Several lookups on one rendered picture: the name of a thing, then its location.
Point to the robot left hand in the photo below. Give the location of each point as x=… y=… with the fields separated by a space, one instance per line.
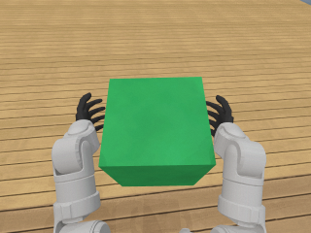
x=83 y=111

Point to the robot right forearm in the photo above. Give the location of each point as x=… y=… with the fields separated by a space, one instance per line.
x=243 y=177

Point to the carton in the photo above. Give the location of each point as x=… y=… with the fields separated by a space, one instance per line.
x=156 y=132

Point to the robot left upper arm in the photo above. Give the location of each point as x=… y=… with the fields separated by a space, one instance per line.
x=92 y=226

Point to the robot left forearm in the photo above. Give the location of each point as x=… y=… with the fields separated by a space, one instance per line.
x=73 y=174

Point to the robot right hand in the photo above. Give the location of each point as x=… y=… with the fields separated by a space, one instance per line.
x=224 y=113

